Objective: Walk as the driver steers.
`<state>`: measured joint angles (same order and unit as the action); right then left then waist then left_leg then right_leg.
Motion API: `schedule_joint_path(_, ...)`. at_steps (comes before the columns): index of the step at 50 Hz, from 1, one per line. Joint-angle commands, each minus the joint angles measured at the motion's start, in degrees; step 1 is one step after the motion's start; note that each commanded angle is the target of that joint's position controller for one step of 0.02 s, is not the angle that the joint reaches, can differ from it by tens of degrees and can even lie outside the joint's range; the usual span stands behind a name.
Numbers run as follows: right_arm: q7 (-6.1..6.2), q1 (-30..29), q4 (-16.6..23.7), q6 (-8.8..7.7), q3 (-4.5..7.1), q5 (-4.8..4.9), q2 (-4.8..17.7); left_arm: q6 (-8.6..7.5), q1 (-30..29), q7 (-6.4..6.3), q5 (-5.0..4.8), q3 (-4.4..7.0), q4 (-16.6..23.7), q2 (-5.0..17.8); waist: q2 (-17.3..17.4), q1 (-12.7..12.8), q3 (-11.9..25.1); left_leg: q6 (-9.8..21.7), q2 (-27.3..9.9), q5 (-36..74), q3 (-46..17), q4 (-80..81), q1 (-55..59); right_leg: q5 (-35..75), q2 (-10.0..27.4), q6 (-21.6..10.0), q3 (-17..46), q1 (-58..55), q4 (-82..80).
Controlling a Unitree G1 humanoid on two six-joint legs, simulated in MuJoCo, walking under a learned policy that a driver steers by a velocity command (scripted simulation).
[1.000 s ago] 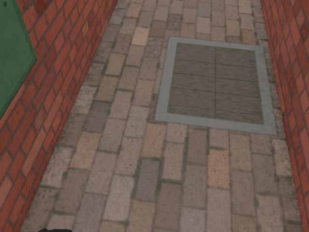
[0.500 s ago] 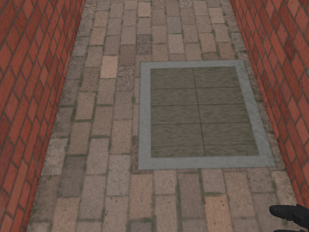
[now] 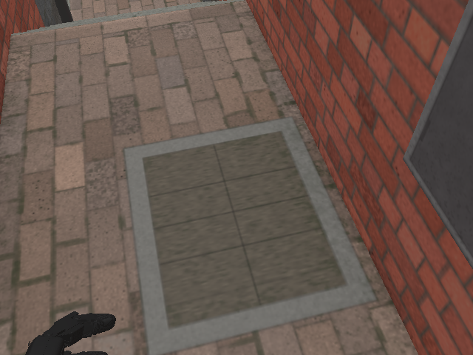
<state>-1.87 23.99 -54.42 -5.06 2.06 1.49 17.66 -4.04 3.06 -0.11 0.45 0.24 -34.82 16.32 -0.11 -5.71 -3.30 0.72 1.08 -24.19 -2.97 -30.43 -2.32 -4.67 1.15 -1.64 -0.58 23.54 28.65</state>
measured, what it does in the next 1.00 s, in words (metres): walks ahead: left foot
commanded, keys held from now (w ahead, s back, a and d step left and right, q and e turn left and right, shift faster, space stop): w+q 0.58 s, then w+e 0.42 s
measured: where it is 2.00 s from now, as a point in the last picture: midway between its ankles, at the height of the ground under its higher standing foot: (147, 193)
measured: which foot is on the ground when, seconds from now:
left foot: up 0.00-0.48, down 0.50-1.00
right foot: down 0.00-0.48, up 0.50-1.00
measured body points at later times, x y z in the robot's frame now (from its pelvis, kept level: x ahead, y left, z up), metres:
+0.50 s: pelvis +0.26 +0.06 -0.02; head +0.28 +0.08 +0.43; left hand +0.19 +0.35 -0.15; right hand +0.52 -0.12 -0.09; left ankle +0.35 +0.17 -0.73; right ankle +0.10 -0.11 -0.72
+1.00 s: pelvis +0.53 +0.16 +0.00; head +0.55 +0.18 +0.45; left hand +0.64 +0.45 -0.10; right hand +0.63 -0.11 -0.12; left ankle +0.35 +0.18 -0.73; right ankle +0.76 +0.10 -0.70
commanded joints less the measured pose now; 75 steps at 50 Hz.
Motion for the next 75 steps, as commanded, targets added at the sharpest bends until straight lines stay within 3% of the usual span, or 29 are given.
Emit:
schedule_joint_path(1,0.75,0.52,6.68,-1.38,0.52,0.45,5.94,0.13,24.37,0.03,1.93,4.76,-2.72,12.55,-14.14,12.35,18.57,0.35,0.94,-10.77,-5.12,-37.45,-36.79,-14.90,22.46,-13.02,36.54,-41.88,-11.12)
schedule_joint_path(2,0.80,-2.20,7.59,-0.96,1.51,1.25,8.64,-0.01,20.49,0.26,0.79,3.96,-2.70,9.58,-10.52,11.39,11.01,0.31,-1.92,-6.73,-4.89,-39.38,-39.66,-14.38,21.11,-11.25,28.29,-35.73,-11.60)
schedule_joint_path(4,1.33,-5.60,8.62,0.07,1.55,0.04,6.90,-0.55,14.30,0.59,0.37,3.18,-2.90,6.61,-5.28,8.89,4.62,-0.51,-5.41,0.60,-2.53,-35.71,-38.03,-5.69,16.59,-9.68,17.37,-25.80,-14.61)
schedule_joint_path(7,1.52,-4.99,9.34,1.47,0.60,-0.34,2.78,-2.04,11.63,0.65,0.29,3.73,-5.10,7.49,-5.29,5.82,2.45,-1.20,-7.84,6.87,-2.83,-33.01,-34.19,-1.31,16.14,-10.55,11.29,-19.59,-21.56)
schedule_joint_path(13,0.48,-11.06,13.67,2.71,1.17,-0.80,2.94,-2.40,11.49,0.16,0.64,4.44,-7.90,8.97,-4.08,6.26,-1.06,-2.26,-7.68,22.95,-1.02,-22.08,-37.08,6.13,13.28,-8.32,-3.92,-18.09,-22.96)
schedule_joint_path(20,-1.16,-21.98,19.84,3.43,0.76,-0.28,1.89,-1.05,14.51,-0.20,-1.81,5.58,-12.53,12.29,-3.22,8.84,-3.77,1.79,-5.94,21.95,4.33,-5.59,-35.57,12.53,16.64,-5.75,-9.30,-27.17,-18.26)
schedule_joint_path(22,-1.41,-19.57,20.59,4.01,1.58,-0.80,3.77,-0.30,14.28,-0.61,-2.07,5.98,-12.33,13.73,-3.82,6.89,-1.66,4.12,-3.53,17.35,7.57,-5.13,-29.93,27.35,17.13,-4.70,-11.09,-29.83,-12.62)
schedule_joint_path(24,-0.51,-5.15,16.68,4.78,4.74,-0.24,8.66,0.60,12.18,-0.67,-2.33,5.87,-12.17,13.52,-4.10,-1.26,6.98,7.45,2.12,16.61,9.58,-3.53,-9.87,39.50,13.35,-2.21,-13.78,-25.23,7.14)
schedule_joint_path(25,0.82,3.79,14.21,5.89,7.30,0.41,15.18,0.35,14.42,-0.85,-0.30,4.74,-10.65,10.69,5.20,-3.64,13.89,10.96,-3.99,18.68,-3.36,-2.75,9.26,20.59,10.19,0.70,-13.92,-10.75,26.34)
schedule_joint_path(26,1.36,-0.22,14.88,5.62,7.65,0.92,20.90,-1.32,20.49,-0.12,1.55,1.98,-7.48,2.31,19.68,4.95,20.12,21.65,-16.63,0.72,-36.08,7.70,24.03,-29.45,-2.09,4.43,-5.59,12.60,44.52)
schedule_joint_path(27,0.68,-1.00,17.25,4.45,5.95,-0.04,15.32,-3.15,13.32,0.42,-0.75,2.89,-7.26,8.42,9.41,0.31,23.04,21.50,-19.78,-9.13,-46.46,17.74,22.71,-29.88,-1.78,3.81,6.38,17.04,49.54)
schedule_joint_path(28,0.19,-1.91,15.88,3.04,4.80,-0.52,11.45,-4.03,8.83,0.52,-2.70,3.50,-5.57,10.62,5.22,0.54,13.44,18.33,-19.03,-2.78,-38.88,18.57,16.75,-24.94,0.48,2.39,6.12,21.26,48.97)
schedule_joint_path(29,0.13,-4.83,15.82,2.16,4.44,-0.31,10.17,-4.54,8.23,-0.08,-1.75,3.05,-5.73,9.54,0.55,2.51,9.03,16.37,-16.65,5.50,-31.58,17.54,9.57,-19.45,3.22,1.32,6.19,19.85,44.65)
schedule_joint_path(32,0.70,-10.47,16.19,1.90,2.65,-1.88,5.16,-3.35,12.94,0.11,0.02,3.01,-9.23,8.35,2.81,6.70,6.66,13.93,-11.87,22.14,-16.57,19.11,-1.74,-10.37,8.27,1.59,5.72,10.66,37.19)
schedule_joint_path(40,2.51,-5.45,11.17,0.33,1.87,-2.30,7.68,-1.89,3.44,1.29,-0.60,2.69,-6.47,6.35,3.87,3.16,-0.38,9.16,-9.16,26.31,-1.35,25.04,-3.07,12.14,5.24,3.70,2.71,15.68,16.47)
schedule_joint_path(45,3.34,-2.94,7.69,0.59,1.34,-2.25,7.55,-2.33,-1.27,3.75,-2.38,2.67,-5.21,5.03,4.09,1.46,-3.76,5.85,-10.81,28.58,4.67,26.03,2.65,17.83,1.81,1.62,2.44,14.84,6.02)
schedule_joint_path(47,3.24,-1.88,6.51,1.34,1.14,-2.15,7.43,-2.40,-3.89,5.07,-1.85,2.30,-3.62,3.83,2.60,0.64,-4.68,5.84,-12.47,35.60,5.92,23.24,7.30,14.40,1.02,0.38,0.53,17.01,2.98)
schedule_joint_path(50,3.85,-2.32,6.08,2.13,1.36,-2.69,8.84,-2.29,-2.34,5.57,-1.36,2.85,-2.09,4.88,4.88,2.87,-0.32,5.41,-14.14,62.40,7.61,12.76,12.00,5.38,-2.81,-1.88,-3.83,12.57,2.90)
schedule_joint_path(52,4.64,-3.68,7.28,3.33,1.77,-3.19,10.43,-1.81,7.12,5.40,-1.04,4.51,-3.96,8.40,7.29,8.04,6.33,4.66,-14.17,79.35,8.22,-1.88,13.39,-0.61,-6.03,-4.57,-5.56,3.23,3.65)
schedule_joint_path(53,4.76,-6.09,8.54,3.64,1.86,-2.42,11.10,-1.49,16.30,4.58,-0.98,5.75,-5.92,10.83,5.53,13.34,10.69,3.58,-13.06,77.07,9.17,-15.12,6.26,2.03,-5.98,-7.00,-3.35,-10.61,0.11)
schedule_joint_path(54,4.54,-3.80,10.34,2.38,0.76,-3.61,8.64,-0.65,23.45,3.32,-0.74,7.01,-6.92,16.10,-5.31,14.40,18.22,2.01,-8.74,48.73,9.79,-35.20,-9.50,6.07,5.46,-12.40,12.58,-29.82,2.75)
schedule_joint_path(55,3.17,3.49,11.17,0.26,-1.31,-3.04,1.28,-0.77,20.53,2.98,-1.72,6.82,-4.84,16.32,-16.30,8.39,25.41,-2.56,4.80,-8.60,1.76,-55.27,-35.65,-2.75,19.90,-25.83,46.77,-49.66,-3.16)
schedule_joint_path(56,1.67,-4.21,12.40,-2.06,0.09,-0.94,8.43,-0.41,22.11,2.40,-1.95,5.98,-5.72,11.51,-6.05,13.26,23.62,-0.27,1.48,-5.21,-6.22,-55.82,-40.91,-12.84,17.25,-22.26,45.90,-47.30,-9.81)
schedule_joint_path(57,1.02,-10.54,15.04,-3.16,0.45,1.07,9.23,-0.34,19.17,1.86,-1.43,5.44,-5.11,10.05,-3.29,12.60,14.29,0.98,-1.70,-0.66,-5.60,-51.29,-43.38,-14.38,15.30,-19.00,37.38,-39.05,-11.60)
schedule_joint_path(58,1.10,-12.27,15.60,-3.58,0.19,0.27,7.86,-0.39,15.15,1.93,-1.23,5.06,-4.38,9.27,3.18,9.48,7.56,1.12,-3.69,1.80,-4.29,-44.82,-41.54,-9.18,12.89,-17.41,32.08,-28.22,-13.53)
schedule_joint_path(60,1.45,-10.17,15.07,-2.51,0.81,-1.79,7.70,-0.40,10.35,1.54,-0.32,4.51,-2.45,7.88,1.39,5.28,3.65,-0.43,-5.98,4.08,-3.61,-37.59,-34.19,1.29,8.71,-16.79,25.20,-15.70,-15.81)
schedule_joint_path(63,1.89,-9.51,15.93,-1.16,-0.03,-3.27,4.67,0.00,10.06,0.72,-1.18,5.06,-2.64,8.78,-0.76,3.92,2.99,-3.98,-6.51,6.56,-1.18,-27.24,-30.32,8.07,5.95,-16.89,19.36,-7.70,-18.05)
schedule_joint_path(70,1.38,-22.39,18.76,-2.29,-0.11,-1.42,4.45,2.31,16.48,-1.13,-2.24,6.35,-4.92,10.52,-4.07,9.30,2.41,-6.34,-1.45,28.62,-0.62,-1.16,-20.71,-3.82,2.16,-10.38,17.47,-6.42,-15.14)
schedule_joint_path(75,2.39,-9.24,14.16,-2.29,3.34,-1.91,9.88,1.37,13.54,-0.72,-2.41,5.34,-3.63,6.34,-7.06,0.87,6.40,-0.86,-3.54,20.90,-3.09,4.08,-5.45,-2.30,1.71,-5.01,21.51,-11.09,0.95)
